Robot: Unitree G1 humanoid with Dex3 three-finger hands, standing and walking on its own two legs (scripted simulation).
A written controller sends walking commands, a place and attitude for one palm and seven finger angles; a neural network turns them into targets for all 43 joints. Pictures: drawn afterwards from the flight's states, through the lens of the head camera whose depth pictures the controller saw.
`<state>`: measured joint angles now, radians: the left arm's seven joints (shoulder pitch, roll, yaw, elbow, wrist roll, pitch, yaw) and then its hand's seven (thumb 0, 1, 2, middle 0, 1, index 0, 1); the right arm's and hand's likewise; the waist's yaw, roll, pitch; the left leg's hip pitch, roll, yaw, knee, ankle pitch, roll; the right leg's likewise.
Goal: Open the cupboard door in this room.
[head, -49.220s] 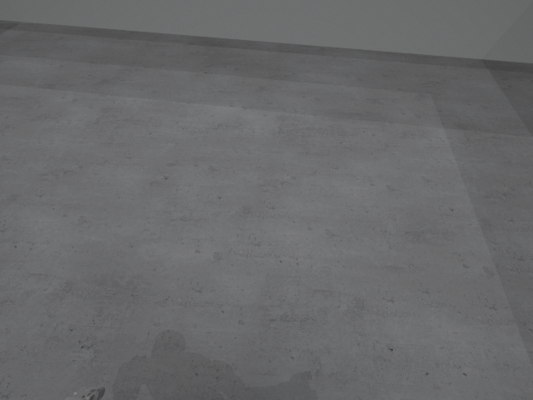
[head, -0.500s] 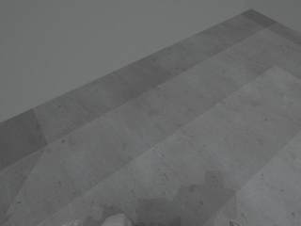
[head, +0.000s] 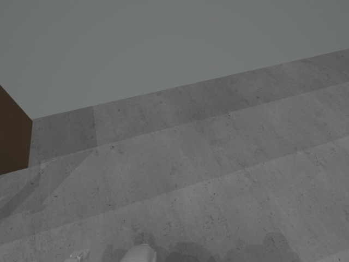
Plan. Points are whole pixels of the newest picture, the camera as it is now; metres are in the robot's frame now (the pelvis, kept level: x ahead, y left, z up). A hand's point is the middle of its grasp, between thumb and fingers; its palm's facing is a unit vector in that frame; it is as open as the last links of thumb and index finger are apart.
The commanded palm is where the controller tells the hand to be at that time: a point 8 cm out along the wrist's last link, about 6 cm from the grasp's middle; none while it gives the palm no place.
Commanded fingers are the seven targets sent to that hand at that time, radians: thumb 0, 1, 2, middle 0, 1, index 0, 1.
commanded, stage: turn to face it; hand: left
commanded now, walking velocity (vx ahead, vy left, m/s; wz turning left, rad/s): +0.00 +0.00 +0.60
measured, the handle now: out of the picture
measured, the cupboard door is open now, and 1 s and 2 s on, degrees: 41 41 41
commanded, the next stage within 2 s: take the last steps up to it in 1.58 s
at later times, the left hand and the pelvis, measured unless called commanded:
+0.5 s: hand out of the picture +0.04 +0.21 -0.16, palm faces +0.33 -0.90 -0.29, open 7.4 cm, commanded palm none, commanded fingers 0.00 0.90 0.90 -0.20 -0.30 -0.20 -0.30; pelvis +0.02 -0.03 -0.01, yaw +19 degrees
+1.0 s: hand out of the picture -0.01 +0.22 -0.16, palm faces +0.59 -0.77 -0.25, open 7.4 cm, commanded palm none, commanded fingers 0.00 0.90 0.90 -0.20 -0.30 -0.20 -0.30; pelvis +0.03 -0.02 +0.00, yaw +36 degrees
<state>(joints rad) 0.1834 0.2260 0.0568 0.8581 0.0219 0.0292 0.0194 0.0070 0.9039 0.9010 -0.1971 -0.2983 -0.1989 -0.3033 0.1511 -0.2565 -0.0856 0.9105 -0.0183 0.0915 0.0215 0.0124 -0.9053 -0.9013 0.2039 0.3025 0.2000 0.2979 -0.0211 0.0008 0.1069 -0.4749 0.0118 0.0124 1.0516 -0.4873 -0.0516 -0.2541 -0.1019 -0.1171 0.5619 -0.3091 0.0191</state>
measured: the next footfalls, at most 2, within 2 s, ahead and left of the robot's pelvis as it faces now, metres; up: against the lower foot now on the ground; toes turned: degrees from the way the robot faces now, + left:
left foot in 0.14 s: +0.04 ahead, +0.13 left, +0.00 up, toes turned +10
right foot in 0.42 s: +0.10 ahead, -0.14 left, +0.00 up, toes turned +14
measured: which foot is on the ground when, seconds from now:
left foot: up 0.00-0.12, down 0.14-0.42, up 0.44-0.68, down 0.70-1.00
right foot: down 0.00-0.12, up 0.14-0.40, down 0.42-0.70, up 0.72-1.00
